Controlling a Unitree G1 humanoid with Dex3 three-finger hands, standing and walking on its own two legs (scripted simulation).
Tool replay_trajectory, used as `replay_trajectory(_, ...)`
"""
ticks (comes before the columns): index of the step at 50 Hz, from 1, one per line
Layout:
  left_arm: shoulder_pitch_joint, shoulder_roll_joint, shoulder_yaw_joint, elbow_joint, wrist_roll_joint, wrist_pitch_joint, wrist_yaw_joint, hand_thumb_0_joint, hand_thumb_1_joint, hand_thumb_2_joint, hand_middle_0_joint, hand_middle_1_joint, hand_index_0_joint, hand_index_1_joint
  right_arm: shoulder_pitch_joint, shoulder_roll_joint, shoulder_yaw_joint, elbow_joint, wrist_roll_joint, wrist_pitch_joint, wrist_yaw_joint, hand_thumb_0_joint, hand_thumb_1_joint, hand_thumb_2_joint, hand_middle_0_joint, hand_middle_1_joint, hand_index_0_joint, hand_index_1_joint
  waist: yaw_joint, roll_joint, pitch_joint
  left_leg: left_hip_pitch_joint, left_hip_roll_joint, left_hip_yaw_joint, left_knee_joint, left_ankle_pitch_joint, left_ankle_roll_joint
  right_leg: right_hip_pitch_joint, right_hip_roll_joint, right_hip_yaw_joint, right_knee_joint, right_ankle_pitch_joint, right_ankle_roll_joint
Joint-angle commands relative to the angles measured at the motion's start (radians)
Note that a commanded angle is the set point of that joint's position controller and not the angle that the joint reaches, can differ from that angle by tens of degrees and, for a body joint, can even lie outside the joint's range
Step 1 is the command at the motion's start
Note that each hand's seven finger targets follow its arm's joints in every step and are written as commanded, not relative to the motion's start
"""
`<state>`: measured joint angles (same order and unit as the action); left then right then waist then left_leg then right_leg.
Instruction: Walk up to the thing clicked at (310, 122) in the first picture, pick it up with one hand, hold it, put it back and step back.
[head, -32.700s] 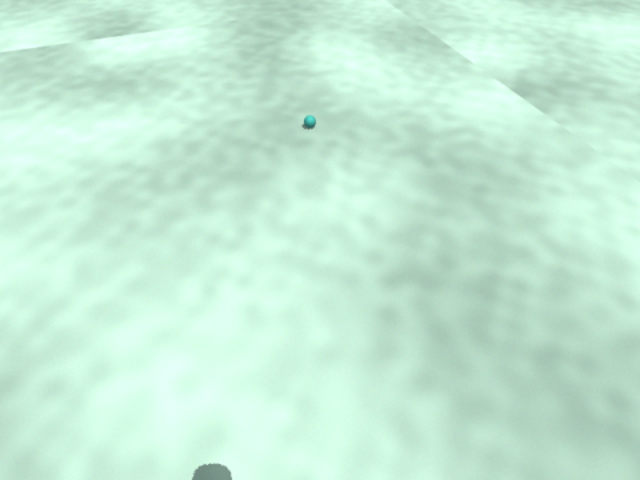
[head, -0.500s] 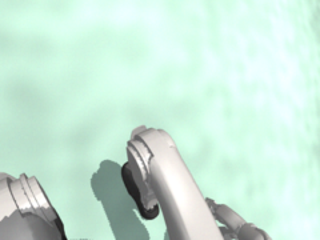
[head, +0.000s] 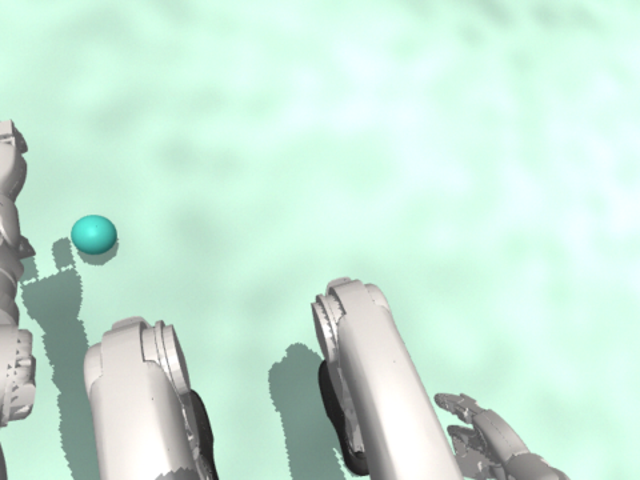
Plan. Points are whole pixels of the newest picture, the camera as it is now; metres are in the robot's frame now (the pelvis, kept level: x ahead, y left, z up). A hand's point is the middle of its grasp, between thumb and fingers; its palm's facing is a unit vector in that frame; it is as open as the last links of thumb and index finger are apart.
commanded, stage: withdraw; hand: left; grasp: from above
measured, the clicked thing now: (94, 234) +0.49 +0.29 -0.32
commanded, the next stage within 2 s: home in 0.40 s
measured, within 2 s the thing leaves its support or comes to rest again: neither
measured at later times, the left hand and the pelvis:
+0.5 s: hand (46, 223) +0.48 +0.31 -0.20, palm faces -0.41 -0.04 -0.91, open 14.0 cm; pelvis -0.01 +0.00 -0.03, yaw +0 degrees
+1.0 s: hand out of the picture +0.36 +0.28 -0.01, palm faces -0.32 -0.54 -0.78, open 8.8 cm; pelvis +0.01 +0.00 +0.10, yaw +5 degrees
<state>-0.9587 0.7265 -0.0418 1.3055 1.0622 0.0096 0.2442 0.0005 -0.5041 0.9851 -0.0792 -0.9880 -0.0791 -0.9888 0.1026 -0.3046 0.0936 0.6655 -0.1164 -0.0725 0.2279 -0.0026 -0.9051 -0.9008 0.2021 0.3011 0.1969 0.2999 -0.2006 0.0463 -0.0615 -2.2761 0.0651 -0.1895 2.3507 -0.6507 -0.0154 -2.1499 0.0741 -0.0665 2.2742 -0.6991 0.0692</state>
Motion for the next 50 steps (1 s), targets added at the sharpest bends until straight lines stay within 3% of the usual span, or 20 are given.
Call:
replay_trajectory(1,-0.32,0.116,-0.026,-0.147,0.001,-0.055,-0.089,0.0,-0.523,1.011,-0.07,-1.008,-0.066,-1.012,0.24,-0.249,-0.099,-0.022,0.024,0.035,-0.057,0.0,-0.894,-0.899,0.2,0.3,0.2,0.3,-0.09,0.061,-0.504,0.382,-0.038,0.084,-0.253,0.036,0.044,0.306,0.023,-0.093,-0.319,0.109,-0.105)
replay_trajectory(6,-0.334,0.219,0.021,-0.094,0.064,-0.132,-0.068,0.0,-0.518,1.012,-0.071,-1.001,-0.066,-1.006,0.214,-0.23,-0.064,-0.042,0.016,0.058,-0.109,0.0,-0.891,-0.898,0.2,0.3,0.2,0.3,-0.062,0.068,-0.485,0.369,-0.047,0.107,-0.233,0.047,0.04,0.292,0.013,-0.076,-0.305,0.099,-0.108)
replay_trajectory(10,-0.404,0.293,0.078,-0.081,0.14,-0.188,0.015,0.0,-0.516,1.002,-0.071,-0.993,-0.069,-0.994,0.208,-0.214,-0.034,-0.031,-0.001,0.064,-0.124,0.0,-0.891,-0.897,0.2,0.3,0.2,0.3,-0.054,0.198,-0.571,0.433,-0.045,0.119,-0.219,0.09,0.034,0.272,0.007,-0.074,-0.249,0.156,-0.105)
replay_trajectory(12,-0.438,0.316,0.09,-0.032,0.178,-0.198,0.063,0.0,-0.518,0.997,-0.067,-0.992,-0.067,-0.99,0.207,-0.225,-0.027,-0.028,-0.011,0.065,-0.127,0.0,-0.892,-0.896,0.2,0.3,0.2,0.3,-0.07,0.259,-0.576,0.46,-0.044,0.113,-0.215,0.088,0.028,0.224,0.006,-0.089,-0.224,0.153,-0.11)
replay_trajectory(13,-0.435,0.287,0.078,0.015,0.183,-0.202,0.084,0.0,-0.517,0.992,-0.067,-0.989,-0.068,-0.985,0.21,-0.228,-0.026,-0.023,-0.018,0.062,-0.127,0.0,-0.892,-0.896,0.2,0.3,0.2,0.3,-0.088,0.262,-0.544,0.457,-0.043,0.11,-0.212,0.07,0.027,0.193,0.003,-0.099,-0.218,0.142,-0.109)
replay_trajectory(19,-0.536,0.371,0.12,0.044,0.208,-0.212,0.183,0.0,-0.504,0.972,-0.072,-0.993,-0.081,-0.981,0.242,-0.266,-0.019,-0.017,-0.049,0.037,-0.133,0.0,-0.893,-0.894,0.2,0.3,0.2,0.3,-0.12,0.336,-0.595,0.5,-0.039,0.103,-0.189,0.052,0.022,0.173,-0.002,-0.126,-0.189,0.139,-0.105)
replay_trajectory(23,-0.495,0.369,0.137,-0.003,0.203,-0.194,0.209,0.0,-0.492,0.957,-0.081,-0.979,-0.092,-0.965,0.249,-0.277,-0.03,-0.014,-0.058,0.013,-0.13,0.0,-0.897,-0.894,0.2,0.299,0.2,0.299,-0.114,0.385,-0.644,0.542,-0.037,0.107,-0.175,0.072,0.016,0.158,-0.008,-0.14,-0.17,0.169,-0.106)
replay_trajectory(24,-0.488,0.386,0.148,-0.058,0.193,-0.185,0.211,0.0,-0.412,0.937,-0.161,-0.899,-0.172,-0.885,0.25,-0.272,-0.034,-0.02,-0.055,0.01,-0.127,0.0,-0.881,-0.894,0.199,0.299,0.199,0.299,-0.099,0.415,-0.713,0.569,-0.035,0.11,-0.179,0.098,0.016,0.186,-0.008,-0.134,-0.171,0.196,-0.104)
replay_trajectory(26,-0.451,0.394,0.168,-0.135,0.165,-0.159,0.211,0.0,-0.357,0.982,-0.202,-0.87,-0.218,-0.852,0.248,-0.268,-0.048,-0.03,-0.044,0.013,-0.122,0.0,-0.881,-0.894,0.199,0.299,0.199,0.299,-0.065,0.458,-0.813,0.624,-0.034,0.116,-0.195,0.149,0.013,0.216,-0.01,-0.127,-0.16,0.245,-0.107)
replay_trajectory(27,-0.386,0.375,0.17,-0.14,0.148,-0.139,0.205,0.0,-0.406,0.902,-0.147,-0.921,-0.163,-0.902,0.251,-0.265,-0.062,-0.03,-0.039,0.012,-0.117,0.0,-0.893,-0.892,0.2,0.299,0.2,0.299,-0.047,0.452,-0.84,0.656,-0.032,0.118,-0.198,0.177,0.014,0.23,-0.009,-0.125,-0.168,0.268,-0.107)
replay_trajectory(29,-0.341,0.364,0.184,-0.209,0.124,-0.106,0.191,0.0,-0.246,0.925,-0.248,-0.761,-0.222,-0.742,0.272,-0.259,-0.081,-0.019,-0.027,0.019,-0.109,0.0,-0.884,-0.895,0.199,0.299,0.199,0.299,-0.023,0.462,-0.884,0.683,-0.034,0.127,-0.221,0.232,0.014,0.261,-0.009,-0.121,-0.182,0.309,-0.107)
replay_trajectory(32,-0.285,0.314,0.182,-0.228,0.071,-0.054,0.139,0.0,-0.058,0.863,-0.227,-0.572,-0.207,-0.59,0.302,-0.234,-0.095,-0.002,-0.007,0.036,-0.098,0.0,-0.887,-0.896,0.199,0.299,0.199,0.299,-0.013,0.39,-0.868,0.664,-0.033,0.14,-0.239,0.268,0.027,0.321,-0.003,-0.101,-0.232,0.343,-0.1)
replay_trajectory(36,-0.111,0.203,0.157,-0.341,-0.055,-0.001,0.036,0.0,0.18,0.791,-0.2,-0.43,-0.189,-0.44,0.298,-0.2,-0.132,-0.013,0.033,0.065,-0.095,0.0,-0.893,-0.898,0.2,0.3,0.199,0.3,0.047,0.278,-0.872,0.654,-0.036,0.149,-0.325,0.248,0.04,0.426,0.001,-0.073,-0.326,0.32,-0.095)
replay_trajectory(39,0.041,0.092,0.113,-0.44,-0.182,0.032,-0.066,0.0,0.42,0.815,-0.196,-0.365,-0.189,-0.371,0.271,-0.183,-0.151,-0.039,0.06,0.081,-0.098,0.0,-0.896,-0.899,0.2,0.3,0.2,0.3,0.049,0.145,-0.796,0.579,-0.041,0.153,-0.38,0.197,0.055,0.495,0.003,-0.049,-0.399,0.288,-0.089)
replay_trajectory(41,0.123,0.081,0.132,-0.55,-0.261,0.045,-0.12,0.0,0.58,0.864,-0.203,-0.366,-0.197,-0.37,0.247,-0.176,-0.162,-0.062,0.076,0.091,-0.109,0.0,-0.897,-0.899,0.2,0.3,0.2,0.3,0.069,0.083,-0.765,0.57,-0.04,0.153,-0.418,0.185,0.061,0.549,-0.002,-0.039,-0.445,0.284,-0.083)
replay_trajectory(43,0.195,0.005,0.102,-0.643,-0.337,0.054,-0.162,0.0,0.74,0.884,-0.201,-0.329,-0.199,-0.332,0.22,-0.169,-0.166,-0.079,0.087,0.094,-0.122,0.0,-0.898,-0.899,0.2,0.3,0.2,0.3,0.066,0.037,-0.725,0.596,-0.041,0.144,-0.451,0.185,0.062,0.565,-0.008,-0.035,-0.484,0.286,-0.086)
replay_trajectory(45,0.25,-0.019,0.104,-0.764,-0.402,0.055,-0.187,0.0,0.899,0.902,-0.2,-0.301,-0.2,-0.301,0.191,-0.156,-0.171,-0.102,0.095,0.091,-0.135,0.0,-0.9,-0.9,0.2,0.3,0.2,0.3,0.08,0.016,-0.704,0.628,-0.038,0.137,-0.493,0.162,0.061,0.587,-0.014,-0.026,-0.528,0.259,-0.089)
replay_trajectory(47,0.266,0.003,0.147,-0.904,-0.459,0.048,-0.19,0.0,0.9,0.9,-0.2,-0.299,-0.2,-0.3,0.17,-0.152,-0.184,-0.126,0.103,0.085,-0.15,0.0,-0.9,-0.9,0.2,0.3,0.2,0.3,0.101,0.028,-0.75,0.702,-0.038,0.133,-0.538,0.147,0.056,0.638,-0.022,-0.016,-0.573,0.24,-0.091)
replay_trajectory(49,0.338,-0.053,0.128,-0.959,-0.508,0.047,-0.191,0.0,0.9,0.9,-0.2,-0.3,-0.2,-0.3,0.139,-0.137,-0.183,-0.141,0.11,0.075,-0.162,0.0,-0.9,-0.9,0.2,0.3,0.2,0.3,0.106,0.052,-0.69,0.746,-0.037,0.127,-0.598,0.099,0.051,0.627,-0.029,-0.01,-0.607,0.193,-0.093)
replay_trajectory(50,0.372,-0.053,0.148,-0.968,-0.523,0.05,-0.185,0.0,0.9,0.9,-0.2,-0.299,-0.2,-0.3,0.125,-0.14,-0.186,-0.146,0.113,0.071,-0.171,0.0,-0.9,-0.9,0.2,0.3,0.2,0.3,0.118,0.063,-0.675,0.795,-0.034,0.116,-0.636,0.074,0.045,0.617,-0.032,-0.011,-0.622,0.166,-0.097)
